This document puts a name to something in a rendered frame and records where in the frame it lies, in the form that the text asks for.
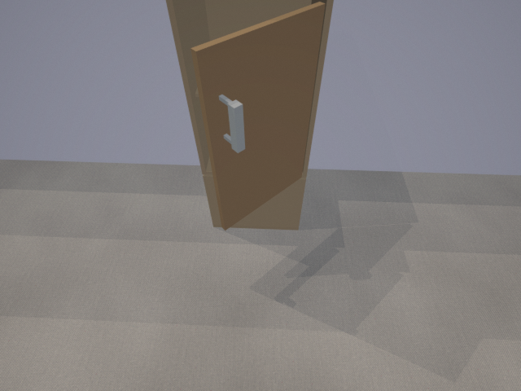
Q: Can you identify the handle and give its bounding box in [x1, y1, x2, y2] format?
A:
[219, 94, 245, 153]

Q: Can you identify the cupboard door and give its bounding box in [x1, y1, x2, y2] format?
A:
[191, 2, 326, 231]

